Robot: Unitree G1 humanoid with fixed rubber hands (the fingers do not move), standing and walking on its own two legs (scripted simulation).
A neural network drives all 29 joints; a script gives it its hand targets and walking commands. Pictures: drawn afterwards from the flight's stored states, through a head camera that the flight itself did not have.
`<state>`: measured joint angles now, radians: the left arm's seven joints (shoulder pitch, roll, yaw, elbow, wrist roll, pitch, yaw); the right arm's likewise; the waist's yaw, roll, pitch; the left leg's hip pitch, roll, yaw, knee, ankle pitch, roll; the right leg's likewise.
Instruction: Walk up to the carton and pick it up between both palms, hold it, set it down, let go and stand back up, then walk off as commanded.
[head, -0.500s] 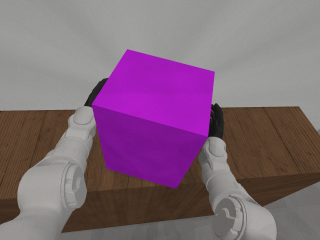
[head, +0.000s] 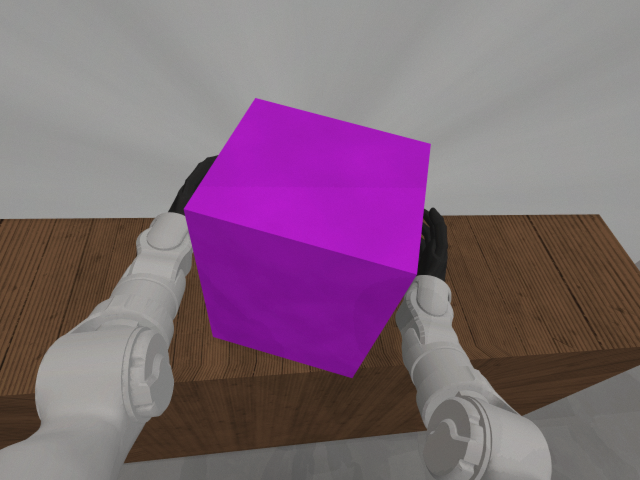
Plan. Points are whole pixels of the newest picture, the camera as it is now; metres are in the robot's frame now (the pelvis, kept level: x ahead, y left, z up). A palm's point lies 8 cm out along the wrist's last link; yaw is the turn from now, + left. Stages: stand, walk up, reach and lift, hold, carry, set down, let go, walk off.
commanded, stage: reach and lift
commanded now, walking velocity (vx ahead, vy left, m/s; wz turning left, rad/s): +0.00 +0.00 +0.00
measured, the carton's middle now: (308, 252) +0.42 -0.05 +0.03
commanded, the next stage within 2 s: none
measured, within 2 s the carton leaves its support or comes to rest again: leaves its support in 1.16 s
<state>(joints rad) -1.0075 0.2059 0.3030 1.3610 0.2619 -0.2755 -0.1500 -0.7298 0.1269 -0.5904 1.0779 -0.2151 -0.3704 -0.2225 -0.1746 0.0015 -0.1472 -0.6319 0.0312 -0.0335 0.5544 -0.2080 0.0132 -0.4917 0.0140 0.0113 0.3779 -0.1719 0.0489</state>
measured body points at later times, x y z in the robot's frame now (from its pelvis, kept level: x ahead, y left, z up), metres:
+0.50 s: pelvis +0.00 +0.00 +0.00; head +0.07 +0.03 +0.44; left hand +0.48 +0.10 +0.07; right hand +0.37 -0.20 +0.04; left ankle +0.02 +0.10 -0.73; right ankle -0.01 -0.16 -0.73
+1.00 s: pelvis -0.01 -0.01 +0.00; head +0.06 +0.02 +0.45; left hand +0.46 +0.10 +0.08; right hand +0.38 -0.21 +0.05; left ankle +0.02 +0.10 -0.73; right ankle -0.01 -0.16 -0.73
